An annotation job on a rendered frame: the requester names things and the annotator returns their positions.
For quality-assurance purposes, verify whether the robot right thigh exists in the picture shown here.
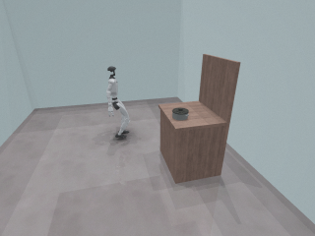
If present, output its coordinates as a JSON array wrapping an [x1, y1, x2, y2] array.
[[113, 102, 130, 121]]

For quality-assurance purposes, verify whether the pot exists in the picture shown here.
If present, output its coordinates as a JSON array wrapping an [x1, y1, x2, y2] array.
[[171, 110, 189, 121]]

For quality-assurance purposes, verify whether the lid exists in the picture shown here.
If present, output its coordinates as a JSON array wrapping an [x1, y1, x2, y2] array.
[[172, 107, 189, 115]]

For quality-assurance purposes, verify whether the robot head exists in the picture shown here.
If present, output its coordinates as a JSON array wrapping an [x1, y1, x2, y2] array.
[[107, 66, 116, 80]]

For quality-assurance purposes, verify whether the right robot hand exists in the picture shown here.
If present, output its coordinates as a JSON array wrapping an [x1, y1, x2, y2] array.
[[107, 106, 114, 117]]

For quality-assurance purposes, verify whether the robot right forearm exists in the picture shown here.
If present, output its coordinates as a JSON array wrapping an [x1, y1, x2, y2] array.
[[106, 91, 112, 107]]

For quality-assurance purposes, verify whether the robot right upper arm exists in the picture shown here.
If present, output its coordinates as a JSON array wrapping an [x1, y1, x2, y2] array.
[[106, 79, 115, 93]]

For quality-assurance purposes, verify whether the table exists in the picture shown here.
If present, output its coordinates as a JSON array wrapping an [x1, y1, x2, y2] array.
[[158, 54, 241, 184]]

